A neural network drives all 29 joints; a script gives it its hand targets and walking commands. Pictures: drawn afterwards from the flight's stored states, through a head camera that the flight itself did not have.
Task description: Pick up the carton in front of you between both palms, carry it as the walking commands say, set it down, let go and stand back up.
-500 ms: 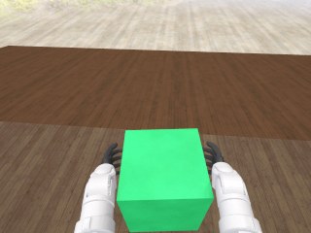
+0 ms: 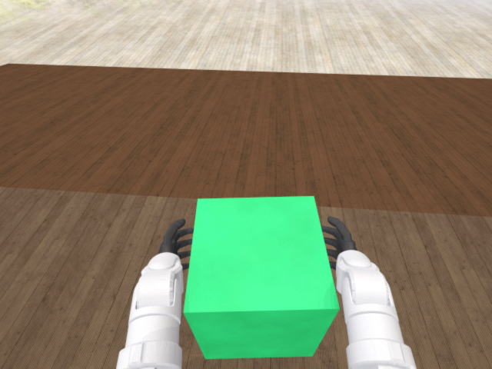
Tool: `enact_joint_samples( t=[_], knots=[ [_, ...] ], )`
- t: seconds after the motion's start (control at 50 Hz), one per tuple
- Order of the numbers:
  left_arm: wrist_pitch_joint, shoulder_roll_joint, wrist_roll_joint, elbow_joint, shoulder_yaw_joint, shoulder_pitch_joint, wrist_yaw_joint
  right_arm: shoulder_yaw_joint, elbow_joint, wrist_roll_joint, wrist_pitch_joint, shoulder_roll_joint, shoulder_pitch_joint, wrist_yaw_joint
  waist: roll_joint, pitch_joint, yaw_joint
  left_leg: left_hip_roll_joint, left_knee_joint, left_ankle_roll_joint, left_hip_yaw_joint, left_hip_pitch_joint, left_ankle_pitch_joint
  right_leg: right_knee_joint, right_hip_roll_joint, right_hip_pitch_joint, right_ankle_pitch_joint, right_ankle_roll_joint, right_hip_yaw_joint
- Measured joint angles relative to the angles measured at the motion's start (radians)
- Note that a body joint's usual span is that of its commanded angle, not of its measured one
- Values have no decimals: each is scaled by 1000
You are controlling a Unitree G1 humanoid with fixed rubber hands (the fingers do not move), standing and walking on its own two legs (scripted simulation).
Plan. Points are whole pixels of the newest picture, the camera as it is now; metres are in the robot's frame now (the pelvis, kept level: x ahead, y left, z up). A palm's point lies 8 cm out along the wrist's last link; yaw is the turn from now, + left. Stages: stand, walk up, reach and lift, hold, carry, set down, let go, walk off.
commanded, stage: reach and lift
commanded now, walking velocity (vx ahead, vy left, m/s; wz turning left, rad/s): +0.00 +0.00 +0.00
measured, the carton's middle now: (257, 280) +0.29 +0.00 -0.04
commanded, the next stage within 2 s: hold in 0.34 s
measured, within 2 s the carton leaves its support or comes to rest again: neither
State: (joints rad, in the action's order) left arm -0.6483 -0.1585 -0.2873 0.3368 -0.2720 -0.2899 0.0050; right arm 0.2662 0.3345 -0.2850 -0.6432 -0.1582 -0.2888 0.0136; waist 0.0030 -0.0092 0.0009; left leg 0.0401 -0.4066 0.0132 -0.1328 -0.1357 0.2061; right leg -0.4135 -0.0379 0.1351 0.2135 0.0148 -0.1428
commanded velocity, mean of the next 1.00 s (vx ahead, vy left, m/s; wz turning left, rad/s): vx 0.12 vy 0.00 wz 0.00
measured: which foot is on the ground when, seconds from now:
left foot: down 0.00-1.00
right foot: down 0.00-1.00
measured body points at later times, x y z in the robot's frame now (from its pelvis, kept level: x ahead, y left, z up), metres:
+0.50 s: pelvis +0.01 +0.00 +0.00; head -0.04 +0.00 +0.45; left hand +0.30 +0.15 +0.04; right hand +0.30 -0.15 +0.05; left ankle +0.01 +0.13 -0.74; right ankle +0.01 -0.13 -0.74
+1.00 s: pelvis +0.02 +0.00 -0.01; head -0.03 +0.00 +0.44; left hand +0.32 +0.15 +0.06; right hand +0.32 -0.16 +0.06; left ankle +0.01 +0.13 -0.74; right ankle +0.01 -0.14 -0.74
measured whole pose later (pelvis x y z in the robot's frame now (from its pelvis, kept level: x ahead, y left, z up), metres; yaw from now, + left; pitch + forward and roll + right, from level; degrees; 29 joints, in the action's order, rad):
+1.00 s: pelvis +0.02 +0.00 -0.01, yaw -1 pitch +1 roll +0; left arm -0.85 -0.13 -0.20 0.08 -0.18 -0.24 -0.03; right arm 0.18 0.08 -0.21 -0.85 -0.15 -0.24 -0.03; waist 0.00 -0.14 0.00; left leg -0.01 -0.55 0.02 -0.02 -0.26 0.32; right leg -0.58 0.02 0.27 0.37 0.02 -0.04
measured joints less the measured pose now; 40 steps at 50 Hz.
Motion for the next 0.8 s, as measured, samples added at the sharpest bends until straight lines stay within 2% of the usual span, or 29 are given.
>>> enact_joint_samples(
  t=[0.36,0.48,0.8],
  knots=[
    [-51,10,18,-65,48,45,-4,-49,-66,18,-52,10,44,-7,-2,-1,-2,-6,47,0,-1,57,-9,47,1,-57,-9,-5,4],
    [-86,14,38,-129,70,62,-9,-71,-131,35,-90,14,61,-12,-2,-2,2,-7,68,0,-2,82,-20,67,3,-82,-20,-5,6],
    [-111,2,9,-89,25,6,4,-24,-91,6,-115,1,3,3,-2,6,2,-6,29,1,7,58,-14,28,4,-57,-13,-1,10]
  ],
)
